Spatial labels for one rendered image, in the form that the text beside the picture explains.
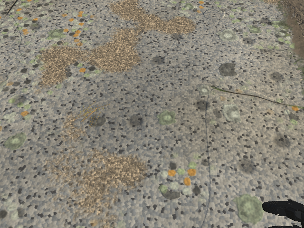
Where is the robot right hand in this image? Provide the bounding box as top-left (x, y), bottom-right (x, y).
top-left (262, 199), bottom-right (304, 228)

